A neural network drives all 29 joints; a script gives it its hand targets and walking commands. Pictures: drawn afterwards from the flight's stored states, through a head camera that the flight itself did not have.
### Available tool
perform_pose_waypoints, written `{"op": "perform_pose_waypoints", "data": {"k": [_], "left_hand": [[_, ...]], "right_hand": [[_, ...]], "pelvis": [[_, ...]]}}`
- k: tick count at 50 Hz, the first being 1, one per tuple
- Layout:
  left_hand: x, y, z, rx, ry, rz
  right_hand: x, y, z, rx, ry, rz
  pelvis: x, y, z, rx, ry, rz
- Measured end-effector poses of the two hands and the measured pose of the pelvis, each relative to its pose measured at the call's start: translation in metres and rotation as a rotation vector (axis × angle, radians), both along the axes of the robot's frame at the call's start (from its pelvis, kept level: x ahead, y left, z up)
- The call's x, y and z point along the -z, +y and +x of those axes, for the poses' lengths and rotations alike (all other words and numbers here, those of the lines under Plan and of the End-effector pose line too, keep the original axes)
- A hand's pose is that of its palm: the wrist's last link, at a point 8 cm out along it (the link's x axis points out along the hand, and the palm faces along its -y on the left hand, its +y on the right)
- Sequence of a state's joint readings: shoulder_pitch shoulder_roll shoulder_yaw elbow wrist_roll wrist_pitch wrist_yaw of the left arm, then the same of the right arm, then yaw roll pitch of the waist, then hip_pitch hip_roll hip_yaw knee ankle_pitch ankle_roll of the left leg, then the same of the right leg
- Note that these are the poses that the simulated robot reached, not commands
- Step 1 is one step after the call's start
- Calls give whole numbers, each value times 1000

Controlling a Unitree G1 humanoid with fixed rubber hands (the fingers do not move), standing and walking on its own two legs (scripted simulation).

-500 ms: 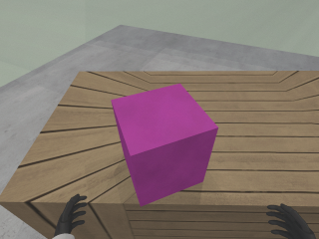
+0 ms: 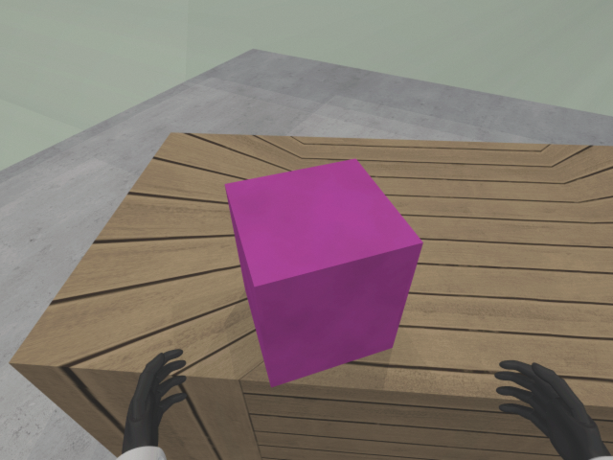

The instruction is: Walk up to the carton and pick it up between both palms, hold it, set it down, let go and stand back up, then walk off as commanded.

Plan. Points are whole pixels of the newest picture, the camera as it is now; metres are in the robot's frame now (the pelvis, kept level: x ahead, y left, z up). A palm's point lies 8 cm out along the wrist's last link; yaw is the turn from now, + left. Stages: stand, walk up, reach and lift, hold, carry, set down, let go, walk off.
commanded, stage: reach and lift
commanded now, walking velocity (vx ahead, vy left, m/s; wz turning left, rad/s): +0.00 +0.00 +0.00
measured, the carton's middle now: (314, 271) +0.40 +0.06 +0.03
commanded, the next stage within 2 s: none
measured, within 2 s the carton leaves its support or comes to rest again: neither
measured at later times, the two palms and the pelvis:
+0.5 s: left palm (154, 367) +0.20 +0.22 +0.08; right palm (567, 381) +0.24 -0.24 +0.06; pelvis +0.00 +0.00 +0.00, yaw -2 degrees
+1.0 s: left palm (138, 316) +0.23 +0.24 +0.12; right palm (543, 297) +0.31 -0.22 +0.12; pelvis -0.01 +0.00 +0.00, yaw -2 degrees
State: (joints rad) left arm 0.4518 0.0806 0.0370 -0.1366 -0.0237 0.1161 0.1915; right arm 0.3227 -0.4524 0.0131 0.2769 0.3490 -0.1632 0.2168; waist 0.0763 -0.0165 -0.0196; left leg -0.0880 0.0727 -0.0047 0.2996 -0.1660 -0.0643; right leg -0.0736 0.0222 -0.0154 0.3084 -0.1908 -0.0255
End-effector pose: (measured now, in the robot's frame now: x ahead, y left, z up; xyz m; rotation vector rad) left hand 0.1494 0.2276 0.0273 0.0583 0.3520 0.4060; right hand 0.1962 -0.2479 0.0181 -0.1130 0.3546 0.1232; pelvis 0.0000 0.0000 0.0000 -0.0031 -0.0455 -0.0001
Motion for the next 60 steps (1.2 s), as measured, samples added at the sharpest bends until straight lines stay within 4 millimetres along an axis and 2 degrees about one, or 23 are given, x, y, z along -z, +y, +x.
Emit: {"op": "perform_pose_waypoints", "data": {"k": [10,17,26,42,60], "left_hand": [[-20,-14,13,-2,-93,-25],[-31,-13,31,6,-104,-21],[-52,-2,52,13,-116,-3],[-84,12,72,3,-106,-13],[-113,22,95,-27,-114,-59]], "right_hand": [[-18,5,8,-13,-69,33],[-30,7,19,6,-97,46],[-48,11,45,11,-119,54],[-76,25,93,-1,-124,75],[-124,44,148,-33,-143,78]], "pelvis": [[0,-3,-1,7,9,2],[0,-3,-1,19,4,3],[-1,0,-1,29,-8,0],[-1,2,-7,30,-4,-1],[0,-3,-13,21,11,0]]}}
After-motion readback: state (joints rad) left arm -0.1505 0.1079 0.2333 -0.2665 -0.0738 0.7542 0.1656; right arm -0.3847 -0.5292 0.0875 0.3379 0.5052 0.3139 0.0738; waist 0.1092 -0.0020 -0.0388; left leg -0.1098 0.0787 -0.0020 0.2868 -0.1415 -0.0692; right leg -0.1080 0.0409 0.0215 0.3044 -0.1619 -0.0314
